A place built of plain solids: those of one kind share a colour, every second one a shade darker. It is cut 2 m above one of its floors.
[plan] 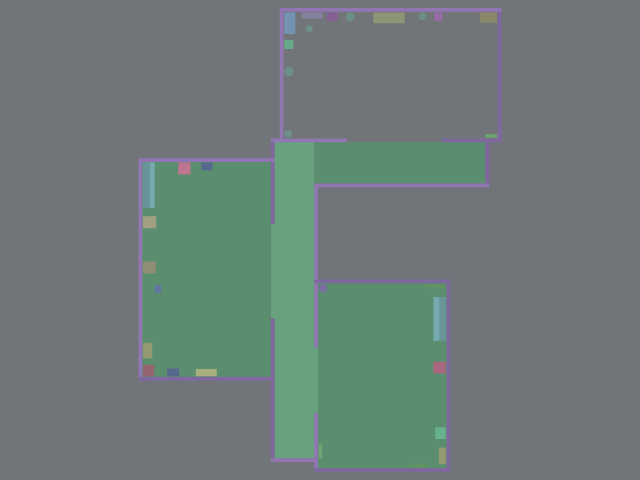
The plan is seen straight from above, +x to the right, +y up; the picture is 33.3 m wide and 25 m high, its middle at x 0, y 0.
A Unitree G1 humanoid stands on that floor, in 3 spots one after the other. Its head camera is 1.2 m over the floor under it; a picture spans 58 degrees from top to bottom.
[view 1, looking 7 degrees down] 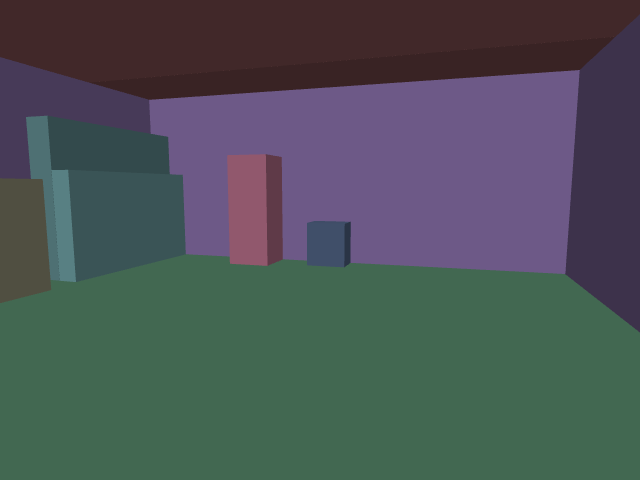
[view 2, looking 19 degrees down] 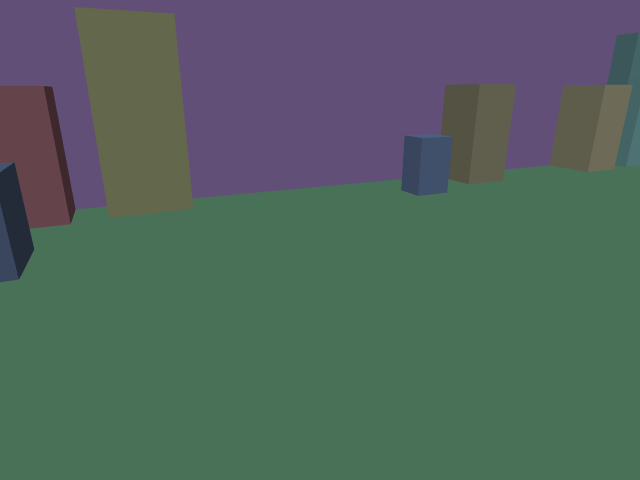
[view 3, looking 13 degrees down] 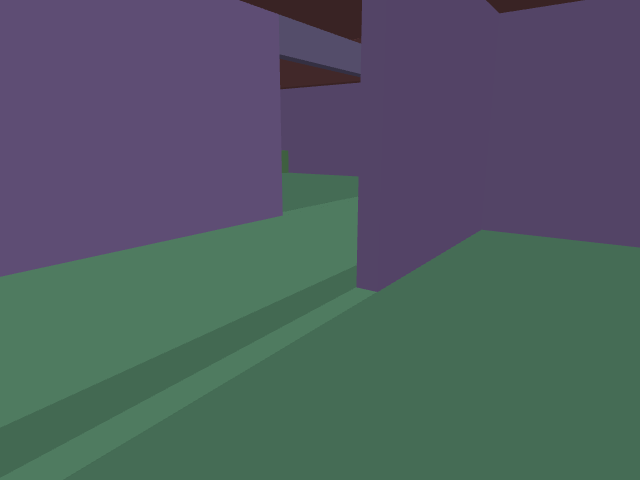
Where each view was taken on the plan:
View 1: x -4.08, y -2.57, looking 107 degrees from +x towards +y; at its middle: crate_stack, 6.54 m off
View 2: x -4.08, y -5.94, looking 156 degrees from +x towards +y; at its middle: floor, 3.69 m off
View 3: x -4.08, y -1.08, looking -55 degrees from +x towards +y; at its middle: floor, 4.49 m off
